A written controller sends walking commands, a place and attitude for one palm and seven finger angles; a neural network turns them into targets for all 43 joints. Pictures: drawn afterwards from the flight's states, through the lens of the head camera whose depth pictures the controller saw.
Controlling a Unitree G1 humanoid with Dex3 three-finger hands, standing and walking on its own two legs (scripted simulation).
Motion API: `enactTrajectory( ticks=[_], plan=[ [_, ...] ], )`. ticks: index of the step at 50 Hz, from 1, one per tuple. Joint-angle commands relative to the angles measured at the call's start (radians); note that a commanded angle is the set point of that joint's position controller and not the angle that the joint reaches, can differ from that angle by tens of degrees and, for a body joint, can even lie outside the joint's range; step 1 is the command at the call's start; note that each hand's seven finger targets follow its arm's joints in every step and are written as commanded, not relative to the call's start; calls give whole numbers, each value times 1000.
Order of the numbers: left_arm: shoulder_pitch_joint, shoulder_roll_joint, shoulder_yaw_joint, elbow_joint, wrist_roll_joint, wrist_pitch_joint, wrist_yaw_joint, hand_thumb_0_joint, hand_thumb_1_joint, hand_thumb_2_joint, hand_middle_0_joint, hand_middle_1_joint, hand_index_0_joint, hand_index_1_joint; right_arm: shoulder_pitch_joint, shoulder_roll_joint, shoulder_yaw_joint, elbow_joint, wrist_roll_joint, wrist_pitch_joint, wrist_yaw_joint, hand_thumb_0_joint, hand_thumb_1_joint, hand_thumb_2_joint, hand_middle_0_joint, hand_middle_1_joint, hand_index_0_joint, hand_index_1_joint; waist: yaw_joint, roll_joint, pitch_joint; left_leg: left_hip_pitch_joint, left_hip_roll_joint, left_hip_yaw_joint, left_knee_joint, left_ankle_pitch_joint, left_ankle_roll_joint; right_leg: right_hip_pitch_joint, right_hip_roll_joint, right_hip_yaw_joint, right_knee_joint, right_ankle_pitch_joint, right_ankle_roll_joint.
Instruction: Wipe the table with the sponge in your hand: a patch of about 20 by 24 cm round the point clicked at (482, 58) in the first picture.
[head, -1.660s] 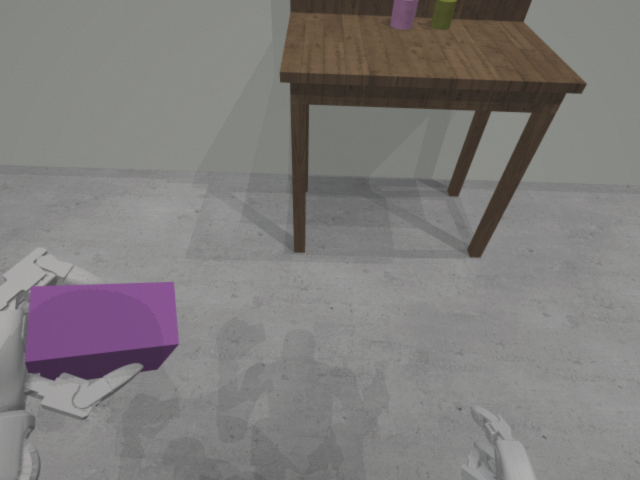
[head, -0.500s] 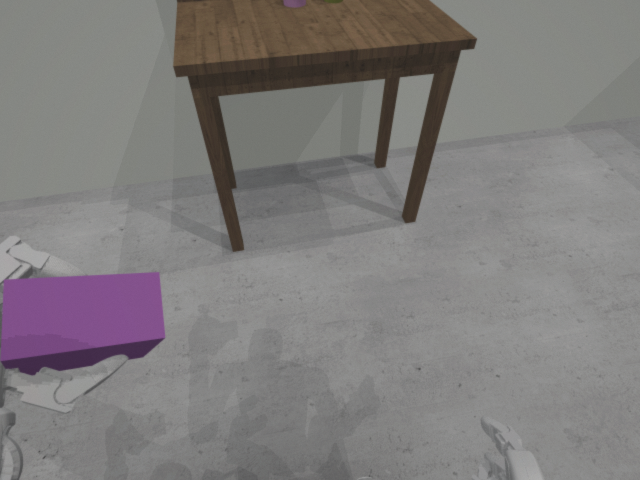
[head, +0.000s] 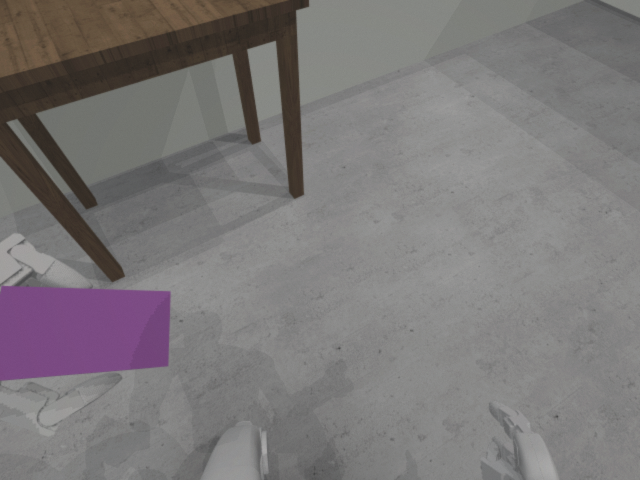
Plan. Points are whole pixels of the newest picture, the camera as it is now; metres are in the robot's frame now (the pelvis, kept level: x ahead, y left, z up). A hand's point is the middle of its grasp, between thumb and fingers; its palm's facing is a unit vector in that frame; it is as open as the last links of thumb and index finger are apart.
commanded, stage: walk to a spot facing it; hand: left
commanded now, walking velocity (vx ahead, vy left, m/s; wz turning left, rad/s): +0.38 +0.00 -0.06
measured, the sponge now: (103, 335) +0.23 +0.19 +0.15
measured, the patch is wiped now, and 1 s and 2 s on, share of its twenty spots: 0.00 0.00 0.00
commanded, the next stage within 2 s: turn to face it in 1.00 s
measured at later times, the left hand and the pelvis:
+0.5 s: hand (131, 160) +0.39 +0.20 +0.20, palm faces +0.29 -0.82 -0.49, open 10.4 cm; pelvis +0.15 -0.01 +0.01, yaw -6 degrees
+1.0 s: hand (206, 64) +0.57 +0.16 +0.20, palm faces +0.33 -0.80 -0.50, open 10.4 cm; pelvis +0.34 -0.06 -0.01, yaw -5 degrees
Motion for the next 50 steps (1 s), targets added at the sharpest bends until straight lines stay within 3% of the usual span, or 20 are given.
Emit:
enactTrajectory(
  ticks=[1, 5, 7, 8, 9, 10, 11, 13, 17, 26, 27, 28, 29, 30, 34, 39, 45, 48, 49, 50],
  plan=[
    [-33, 157, 182, -128, -38, -46, 56, 0, 100, 1300, -1200, -1600, -1200, -1600, -61, -43, -8, -166, 6, -47, -7, 0, -900, -900, 200, 300, 200, 300, 59, -88, -229, 95, -11, 54, -349, 71, 28, 180, -273, 223, -181, 446, -122],
    [-115, 115, 109, -50, -34, -19, 54, 0, 100, 1300, -1200, -1600, -1200, -1600, -31, -57, -16, -169, 8, -61, -26, 0, -900, -900, 200, 300, 200, 300, 53, -113, -193, 326, -54, 123, -582, 171, 48, 94, -242, 197, -158, 255, -75],
    [-167, 91, 64, -40, -28, -20, 49, 0, 100, 1300, -1200, -1600, -1200, -1600, -9, -76, -28, -171, 10, -67, -46, 0, -900, -900, 200, 300, 200, 300, 30, -17, -201, 529, -55, 122, -696, 185, 72, 21, -190, 142, 7, 272, -25],
    [-219, 93, 51, -79, -25, -29, 48, 0, 100, 1300, -1200, -1600, -1200, -1600, -3, -99, -35, -178, 10, -70, -50, 0, -900, -900, 200, 300, 200, 300, 16, 92, -220, 652, 25, -27, -750, 122, 117, -85, -141, 115, 167, 196, 10],
    [-242, 92, 56, -81, -28, -34, 51, 0, 100, 1300, -1200, -1600, -1200, -1600, -14, -109, -34, -178, 6, -67, -49, 0, -900, -900, 200, 300, 200, 300, 24, 261, -234, 762, 231, -325, -814, 63, 204, -264, -54, 40, 368, -117, 58],
    [-293, 98, 39, -81, -23, -38, 52, 0, 100, 1300, -1200, -1600, -1200, -1600, -22, -84, -14, -186, 8, -72, -45, 0, -900, -900, 200, 300, 200, 300, 27, 269, -187, 702, 343, -500, -909, 12, 278, -332, -26, 60, 557, -274, 66],
    [-322, 163, 71, -64, -15, -40, 49, 0, 100, 1300, -1200, -1600, -1200, -1600, -41, -68, 7, -172, -7, -81, -50, 0, -900, -900, 200, 300, 200, 300, 26, 249, -149, 582, 364, -529, -967, -153, 287, -344, -74, 110, 654, -234, 65],
    [-383, 149, 47, -159, -2, -35, 39, 0, 100, 1300, -1200, -1600, -1200, -1600, -52, -63, -1, -157, -7, -96, -39, 0, -900, -900, 200, 300, 200, 300, 35, 207, -68, 463, 338, -431, -985, -241, 276, -360, -133, 120, 665, -190, 70],
    [-258, 118, 56, -259, -4, -22, 42, 0, 100, 1300, -1200, -1600, -1200, -1600, -39, -71, -7, -155, -3, -128, -27, 0, -900, -900, 200, 300, 200, 300, 66, 254, -130, 425, 213, -88, -969, -159, 180, -248, -137, 10, 507, -43, 83],
    [-197, 76, 74, 4, -19, 6, 39, 0, 100, 1300, -1200, -1600, -1200, -1600, -25, -55, -14, -142, 6, -101, -41, 0, -900, -900, 200, 300, 200, 300, 49, 155, -172, 481, 181, 92, -737, 82, 140, 0, -58, -165, -9, 26, 103],
    [-201, 63, 55, 22, -20, 18, 37, 0, 100, 1300, -1200, -1600, -1200, -1600, -25, -43, -11, -145, 13, -92, -43, 0, -900, -900, 200, 300, 200, 300, 53, 86, -202, 447, 141, 130, -594, 117, 127, 96, -55, -145, -72, 41, 91],
    [-221, 88, 59, 6, -12, 23, 38, 0, 100, 1300, -1200, -1600, -1200, -1600, -21, -32, -12, -143, 19, -86, -39, 0, -900, -900, 200, 300, 200, 300, 59, -64, -239, 333, 85, 159, -347, 130, 112, 223, -149, 6, -135, 55, 40],
    [-220, 141, 92, 5, -6, 28, 43, 0, 100, 1300, -1200, -1600, -1200, -1600, -41, -7, -5, -160, 20, -79, -38, 0, -900, -900, 200, 300, 200, 300, 64, -361, -254, 31, -41, 152, -49, -150, 74, 393, -373, 424, -200, 232, -72],
    [-225, 170, 125, -17, -15, 32, 50, 0, 100, 1300, -1200, -1600, -1200, -1600, -88, -28, 2, -162, 17, -83, -34, 0, -900, -900, 200, 300, 200, 300, 80, -342, -245, -107, -66, 25, 135, -242, 56, 425, -482, 568, -221, 365, -132],
    [-146, 155, 120, -116, -16, -7, 43, 0, 100, 1300, -1200, -1600, -1200, -1600, -101, -46, -9, -115, 15, -60, -19, 0, -900, -900, 200, 300, 200, 300, 54, -97, -189, -151, 1, -76, 249, -44, 19, 347, -416, 310, -185, 460, -94],
    [-149, 183, 163, -226, -16, -39, 60, 0, 100, 1300, -1200, -1600, -1200, -1600, -81, -49, -23, -131, 5, -38, -15, 0, -900, -900, 200, 300, 200, 300, 33, -47, -156, -85, 26, -15, -8, 72, 16, 246, -387, 75, -223, 526, -78],
    [-56, 137, 170, -169, -32, -32, 79, 0, 100, 1300, -1200, -1600, -1200, -1600, -37, -27, -33, -184, 11, -53, -15, 0, -900, -900, 200, 300, 200, 300, 81, -136, -193, 118, -52, 163, -481, 112, 46, 322, -354, 0, -140, 711, -64],
    [-87, 121, 140, -137, -33, -29, 82, 0, 100, 1300, -1200, -1600, -1200, -1600, 13, -39, -49, -177, 11, -55, -34, 0, -900, -900, 200, 300, 200, 300, 29, -85, -295, 479, -141, 242, -705, 283, 68, 242, -276, -109, 163, 741, 22],
    [-117, 134, 141, -150, -30, -39, 82, 0, 100, 1300, -1200, -1600, -1200, -1600, 10, -54, -58, -181, 10, -55, -41, 0, -900, -900, 200, 300, 200, 300, 21, 2, -348, 681, -88, 144, -711, 338, 99, 119, -248, -116, 326, 613, 59],
    [-123, 134, 145, -153, -39, -45, 78, 0, 100, 1300, -1200, -1600, -1200, -1600, -5, -77, -59, -182, 4, -53, -40, 0, -900, -900, 200, 300, 200, 300, 29, 198, -389, 835, 135, -201, -706, 547, 225, -91, -130, -100, 559, 96, 97]
  ],
)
